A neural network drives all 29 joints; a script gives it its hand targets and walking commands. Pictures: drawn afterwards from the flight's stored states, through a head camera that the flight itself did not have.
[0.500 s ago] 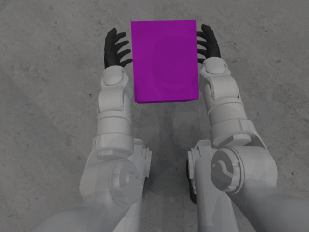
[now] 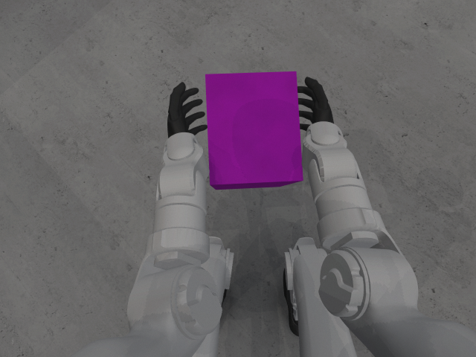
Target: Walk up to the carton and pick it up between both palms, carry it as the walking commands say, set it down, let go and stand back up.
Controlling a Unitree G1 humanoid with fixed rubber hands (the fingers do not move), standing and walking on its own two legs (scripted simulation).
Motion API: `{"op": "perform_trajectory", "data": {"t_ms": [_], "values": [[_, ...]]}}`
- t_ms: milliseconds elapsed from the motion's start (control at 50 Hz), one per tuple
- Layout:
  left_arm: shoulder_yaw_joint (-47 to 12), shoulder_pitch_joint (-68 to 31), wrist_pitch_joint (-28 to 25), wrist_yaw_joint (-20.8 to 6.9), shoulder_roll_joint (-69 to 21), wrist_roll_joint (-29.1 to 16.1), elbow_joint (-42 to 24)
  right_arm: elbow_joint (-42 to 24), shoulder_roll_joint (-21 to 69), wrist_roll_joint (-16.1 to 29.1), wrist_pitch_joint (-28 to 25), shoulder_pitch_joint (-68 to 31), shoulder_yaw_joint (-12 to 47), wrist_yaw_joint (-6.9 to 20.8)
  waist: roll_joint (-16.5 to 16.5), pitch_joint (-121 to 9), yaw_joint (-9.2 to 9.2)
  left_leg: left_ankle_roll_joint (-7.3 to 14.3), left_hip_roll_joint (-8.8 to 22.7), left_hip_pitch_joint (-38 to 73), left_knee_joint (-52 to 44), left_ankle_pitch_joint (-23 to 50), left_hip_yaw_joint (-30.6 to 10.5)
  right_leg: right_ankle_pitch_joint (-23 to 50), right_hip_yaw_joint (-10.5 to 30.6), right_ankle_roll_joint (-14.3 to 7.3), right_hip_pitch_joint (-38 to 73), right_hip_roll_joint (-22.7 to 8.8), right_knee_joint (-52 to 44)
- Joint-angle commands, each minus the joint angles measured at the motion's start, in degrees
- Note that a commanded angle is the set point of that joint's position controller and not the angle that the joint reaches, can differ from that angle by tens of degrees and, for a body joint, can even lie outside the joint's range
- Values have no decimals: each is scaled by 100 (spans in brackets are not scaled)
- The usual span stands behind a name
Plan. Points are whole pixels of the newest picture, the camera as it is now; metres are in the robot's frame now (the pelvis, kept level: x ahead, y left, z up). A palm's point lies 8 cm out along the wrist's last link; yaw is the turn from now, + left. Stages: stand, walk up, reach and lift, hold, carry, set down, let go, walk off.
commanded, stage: reach and lift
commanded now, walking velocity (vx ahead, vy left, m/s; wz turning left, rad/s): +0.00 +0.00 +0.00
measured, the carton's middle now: (249, 140) +0.48 +0.02 -0.12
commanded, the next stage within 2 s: none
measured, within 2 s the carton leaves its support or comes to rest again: neither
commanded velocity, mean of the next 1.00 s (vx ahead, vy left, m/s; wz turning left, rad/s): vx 0.00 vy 0.00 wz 0.00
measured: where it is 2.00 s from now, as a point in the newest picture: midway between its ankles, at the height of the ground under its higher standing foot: (254, 310)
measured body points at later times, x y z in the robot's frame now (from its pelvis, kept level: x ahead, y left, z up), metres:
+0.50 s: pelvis +0.01 +0.00 +0.06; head +0.21 -0.02 +0.47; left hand +0.45 +0.12 +0.03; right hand +0.47 -0.10 +0.01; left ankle +0.09 +0.14 -0.51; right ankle +0.10 -0.12 -0.51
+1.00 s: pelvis +0.03 -0.01 +0.13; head +0.19 -0.02 +0.55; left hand +0.43 +0.12 +0.10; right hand +0.45 -0.10 +0.08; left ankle +0.09 +0.14 -0.51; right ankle +0.10 -0.12 -0.51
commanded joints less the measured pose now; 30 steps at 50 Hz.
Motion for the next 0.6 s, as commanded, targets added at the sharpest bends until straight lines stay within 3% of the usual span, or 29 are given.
{"op": "perform_trajectory", "data": {"t_ms": [0,580], "values": [[-3057,-3090,232,-1644,-5708,-707,1413,254,6000,816,-352,-3525,2589,1583,-354,-5042,80,153,-827,2562,-1109,1080,709,973,-610,3,3278,754,-1211],[-3159,-2015,16,-1680,-5772,-508,1318,211,6310,580,-500,-2291,2724,1563,-345,-4350,83,262,-698,3933,-2566,1443,455,1306,-353,-14,4686,641,-2724]]}}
